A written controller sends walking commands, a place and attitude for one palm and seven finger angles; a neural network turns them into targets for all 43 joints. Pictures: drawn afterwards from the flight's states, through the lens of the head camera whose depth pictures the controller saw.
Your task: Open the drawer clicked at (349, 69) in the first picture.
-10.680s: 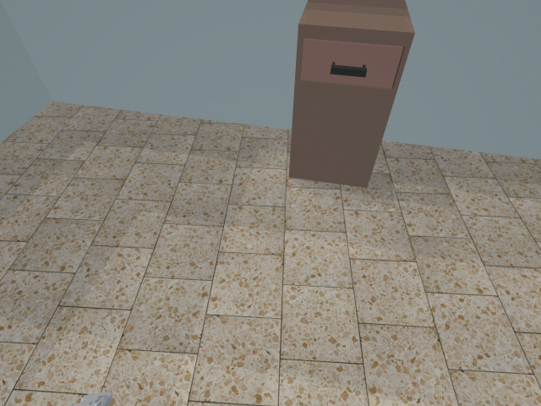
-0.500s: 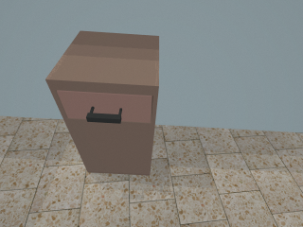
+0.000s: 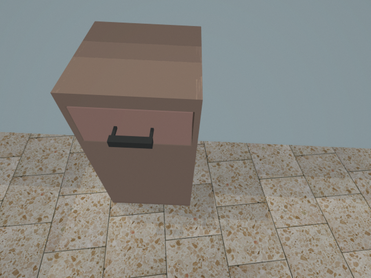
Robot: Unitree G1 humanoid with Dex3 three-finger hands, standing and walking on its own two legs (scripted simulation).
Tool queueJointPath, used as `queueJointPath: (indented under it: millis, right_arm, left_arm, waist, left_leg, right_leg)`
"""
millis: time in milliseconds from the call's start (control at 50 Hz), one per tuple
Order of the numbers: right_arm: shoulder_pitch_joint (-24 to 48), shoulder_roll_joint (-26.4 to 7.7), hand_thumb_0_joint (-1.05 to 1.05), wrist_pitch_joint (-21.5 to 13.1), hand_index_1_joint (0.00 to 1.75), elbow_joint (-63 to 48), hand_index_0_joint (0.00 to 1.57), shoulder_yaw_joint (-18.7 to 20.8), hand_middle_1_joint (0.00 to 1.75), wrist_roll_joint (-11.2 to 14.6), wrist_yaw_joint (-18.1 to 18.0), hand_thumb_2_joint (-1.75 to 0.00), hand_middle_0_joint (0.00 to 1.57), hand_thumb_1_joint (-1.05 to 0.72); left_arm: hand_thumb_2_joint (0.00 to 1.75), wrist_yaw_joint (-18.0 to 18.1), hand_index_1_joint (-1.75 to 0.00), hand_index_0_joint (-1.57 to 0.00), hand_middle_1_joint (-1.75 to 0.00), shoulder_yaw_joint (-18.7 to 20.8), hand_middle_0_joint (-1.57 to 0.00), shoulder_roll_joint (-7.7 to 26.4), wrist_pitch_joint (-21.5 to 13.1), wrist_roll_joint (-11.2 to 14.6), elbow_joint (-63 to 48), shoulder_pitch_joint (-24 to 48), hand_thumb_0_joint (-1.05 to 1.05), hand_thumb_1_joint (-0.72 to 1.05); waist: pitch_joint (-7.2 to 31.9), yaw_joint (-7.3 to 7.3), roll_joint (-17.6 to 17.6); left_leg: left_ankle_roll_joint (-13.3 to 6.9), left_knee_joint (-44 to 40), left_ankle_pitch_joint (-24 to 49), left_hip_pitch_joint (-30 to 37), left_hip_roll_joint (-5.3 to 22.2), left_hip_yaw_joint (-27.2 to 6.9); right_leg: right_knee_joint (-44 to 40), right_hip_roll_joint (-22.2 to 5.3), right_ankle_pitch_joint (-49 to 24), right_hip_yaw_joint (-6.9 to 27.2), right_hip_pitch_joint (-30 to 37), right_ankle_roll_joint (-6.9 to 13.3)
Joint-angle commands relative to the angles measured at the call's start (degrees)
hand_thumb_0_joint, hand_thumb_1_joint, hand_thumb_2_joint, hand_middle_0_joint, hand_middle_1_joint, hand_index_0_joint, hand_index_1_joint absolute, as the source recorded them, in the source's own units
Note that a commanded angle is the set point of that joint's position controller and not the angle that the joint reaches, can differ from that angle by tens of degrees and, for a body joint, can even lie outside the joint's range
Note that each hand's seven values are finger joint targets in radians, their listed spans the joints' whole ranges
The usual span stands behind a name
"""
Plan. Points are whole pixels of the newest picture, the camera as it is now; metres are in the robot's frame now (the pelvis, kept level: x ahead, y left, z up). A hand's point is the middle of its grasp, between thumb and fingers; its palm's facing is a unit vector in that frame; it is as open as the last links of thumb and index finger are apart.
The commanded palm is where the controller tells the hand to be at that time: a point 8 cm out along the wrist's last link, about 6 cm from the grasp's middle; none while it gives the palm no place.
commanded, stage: come to a stop and stand still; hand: left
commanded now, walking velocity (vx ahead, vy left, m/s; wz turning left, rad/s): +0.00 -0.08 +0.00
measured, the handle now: (132, 136) +0.53 +0.21 -0.11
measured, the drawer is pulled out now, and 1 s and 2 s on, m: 0.00 0.00 0.00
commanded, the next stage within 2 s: look again from close up in 1.50 s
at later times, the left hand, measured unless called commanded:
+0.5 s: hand out of the picture -0.07 +0.08 -0.17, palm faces +0.07 -0.99 -0.12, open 7.3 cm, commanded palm none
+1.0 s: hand out of the picture -0.06 +0.08 -0.17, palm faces +0.11 -0.99 -0.12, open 7.4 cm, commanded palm none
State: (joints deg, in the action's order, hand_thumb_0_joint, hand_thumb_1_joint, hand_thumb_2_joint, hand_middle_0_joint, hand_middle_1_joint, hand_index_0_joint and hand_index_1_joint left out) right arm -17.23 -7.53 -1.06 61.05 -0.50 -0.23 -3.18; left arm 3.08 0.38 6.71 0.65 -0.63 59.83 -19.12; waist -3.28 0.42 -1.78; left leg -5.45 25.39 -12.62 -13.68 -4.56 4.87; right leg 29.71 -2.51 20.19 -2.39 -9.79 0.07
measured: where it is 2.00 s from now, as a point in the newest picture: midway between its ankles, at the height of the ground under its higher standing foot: outside the picture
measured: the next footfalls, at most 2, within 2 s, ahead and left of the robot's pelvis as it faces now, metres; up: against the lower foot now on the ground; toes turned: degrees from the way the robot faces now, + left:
none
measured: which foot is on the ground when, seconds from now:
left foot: down 0.00-1.00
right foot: down 0.00-1.00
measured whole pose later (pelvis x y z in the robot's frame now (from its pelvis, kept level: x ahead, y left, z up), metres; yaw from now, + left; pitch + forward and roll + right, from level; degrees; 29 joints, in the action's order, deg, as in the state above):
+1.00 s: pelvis -0.01 -0.06 +0.00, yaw +2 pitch -1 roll +0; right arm -19.8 -4.9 -0.3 65.3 -1.6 -0.8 -2.2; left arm 2.3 -0.8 4.8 -1.6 -0.5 63.1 -23.3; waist 0.2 0.6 -0.6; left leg 0.0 25.6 -11.4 -13.8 0.5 0.6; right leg 23.0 2.8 16.2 -5.2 -6.6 3.9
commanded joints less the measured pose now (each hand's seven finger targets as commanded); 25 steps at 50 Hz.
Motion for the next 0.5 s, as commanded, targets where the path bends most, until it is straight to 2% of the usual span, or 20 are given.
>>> queueJointPath:
  millis: [0,40,60,100,120,140,160,180,200,240,320,480]
  right_arm:
    - [-6.83,-8.17,0.00,-0.65,0.30,-0.86,0.20,2.36,0.30,-0.23,-0.69,-0.90,0.20,-0.90]
    - [-4.08,-7.98,0.00,-0.40,0.30,-1.18,0.20,2.43,0.30,-0.58,-0.35,-0.90,0.20,-0.90]
    - [-2.63,-7.67,0.00,-0.17,0.30,-1.32,0.20,2.34,0.30,-0.64,-0.01,-0.90,0.20,-0.90]
    - [-0.10,-6.27,0.00,0.06,0.30,-1.60,0.20,1.97,0.30,-0.43,0.74,-0.90,0.20,-0.90]
    - [-0.01,-5.28,0.00,0.21,0.30,-1.54,0.20,1.78,0.30,-0.29,1.13,-0.90,0.20,-0.90]
    - [-0.05,-4.55,0.00,0.39,0.30,-1.22,0.20,1.52,0.30,-0.25,1.52,-0.90,0.20,-0.90]
    - [-0.29,-4.40,0.00,0.68,0.30,-0.92,0.20,1.40,0.30,-0.34,1.68,-0.90,0.20,-0.90]
    - [-1.23,-4.28,0.00,0.89,0.30,-0.24,0.20,1.30,0.30,-0.44,1.80,-0.90,0.20,-0.90]
    - [-2.03,-4.14,0.00,1.04,0.30,0.38,0.20,1.07,0.30,-0.48,1.92,-0.90,0.20,-0.90]
    - [-3.19,-4.13,0.00,0.94,0.30,1.16,0.20,0.76,0.30,-0.61,1.99,-0.90,0.20,-0.90]
    - [-3.53,-4.19,0.00,0.94,0.30,1.52,0.20,0.34,0.30,-0.64,1.93,-0.90,0.20,-0.90]
    - [-5.69,-3.24,0.00,0.83,0.30,2.04,0.20,0.04,0.30,-0.52,1.56,-0.90,0.20,-0.90]
  left_arm:
    - [0.90,-0.09,-0.30,-0.20,-0.30,1.59,-0.20,4.04,0.17,-0.27,-1.69,-5.25,0.00,0.90]
    - [0.90,-0.49,-0.30,-0.20,-0.30,1.64,-0.20,3.24,0.36,-0.36,-1.18,-5.20,0.00,0.90]
    - [0.90,-0.64,-0.30,-0.20,-0.30,1.59,-0.20,3.14,0.35,-0.39,-0.86,-5.41,0.00,0.90]
    - [0.90,-0.76,-0.30,-0.20,-0.30,1.35,-0.20,3.49,-0.24,-0.62,0.01,-6.62,0.00,0.90]
    - [0.90,-0.78,-0.30,-0.20,-0.30,1.18,-0.20,4.18,-0.60,-0.66,-0.10,-5.56,0.00,0.90]
    - [0.90,-0.88,-0.30,-0.20,-0.30,0.87,-0.20,5.12,-0.84,-0.52,-0.23,-4.16,0.00,0.90]
    - [0.90,-1.03,-0.30,-0.20,-0.30,0.72,-0.20,5.75,-1.17,-0.38,-0.39,-3.04,0.00,0.90]
    - [0.90,-1.04,-0.30,-0.20,-0.30,0.59,-0.20,5.87,-1.30,-0.21,-0.49,-1.90,0.00,0.90]
    - [0.90,-0.99,-0.30,-0.20,-0.30,0.41,-0.20,5.79,-1.35,-0.21,-0.66,-1.63,0.00,0.90]
    - [0.90,-1.03,-0.30,-0.20,-0.30,0.24,-0.20,5.71,-1.49,-0.07,-0.71,-2.23,0.00,0.90]
    - [0.90,-1.03,-0.30,-0.20,-0.30,0.06,-0.20,5.65,-1.69,-0.02,0.06,-4.50,0.00,0.90]
    - [0.90,-1.08,-0.30,-0.20,-0.30,-0.13,-0.20,4.68,-2.30,0.22,0.98,-6.75,0.00,0.90]
  waist:
    - [7.41,-0.12,3.45]
    - [7.07,0.66,3.74]
    - [6.35,1.16,3.36]
    - [4.09,2.12,0.34]
    - [2.09,1.31,-1.59]
    - [-0.41,0.50,-2.37]
    - [-1.89,-0.20,-5.79]
    - [-3.39,-0.84,-7.45]
    - [-4.77,-1.22,-5.64]
    - [-5.75,-1.09,-1.83]
    - [-5.73,-0.44,1.55]
    - [-3.18,-0.64,0.74]
  left_leg:
    - [-6.37,-4.68,44.35,12.15,20.20,-17.45]
    - [-6.26,-5.94,32.29,7.20,19.47,-16.28]
    - [-5.13,-6.48,24.14,3.33,18.20,-15.28]
    - [-1.12,-6.16,6.77,-3.10,14.12,-12.69]
    - [1.01,-6.06,-0.42,-4.82,11.28,-11.09]
    - [2.37,-5.94,-4.66,-5.01,9.20,-9.72]
    - [3.03,-4.18,-3.71,-3.43,7.76,-8.38]
    - [3.33,-3.23,-2.30,-1.27,7.35,-7.67]
    - [3.46,-3.28,-1.28,0.46,7.59,-7.69]
    - [3.33,-4.79,-1.41,0.65,8.20,-8.61]
    - [3.53,-5.93,-3.51,-1.41,8.40,-8.87]
    - [4.01,-2.93,0.53,0.08,8.01,-7.41]
  right_leg:
    - [7.37,-0.76,4.26,2.99,-6.85,0.73]
    - [6.50,-1.16,3.60,3.21,-4.54,0.82]
    - [3.53,-1.25,1.16,3.12,-1.71,0.98]
    - [-5.49,-2.01,-7.63,4.32,2.77,1.17]
    - [-8.17,-3.62,-7.38,6.72,2.15,1.92]
    - [-10.11,-5.20,-3.40,8.29,-1.01,2.77]
    - [-12.15,-5.48,-0.54,9.54,-4.31,3.37]
    - [-14.02,-5.71,2.78,9.93,-7.65,3.82]
    - [-14.98,-5.26,4.77,9.33,-10.20,3.72]
    - [-14.68,-3.99,4.60,8.35,-10.87,3.31]
    - [-15.13,-3.31,3.80,8.12,-8.40,3.08]
    - [-16.86,-3.73,2.73,8.53,-6.82,3.25]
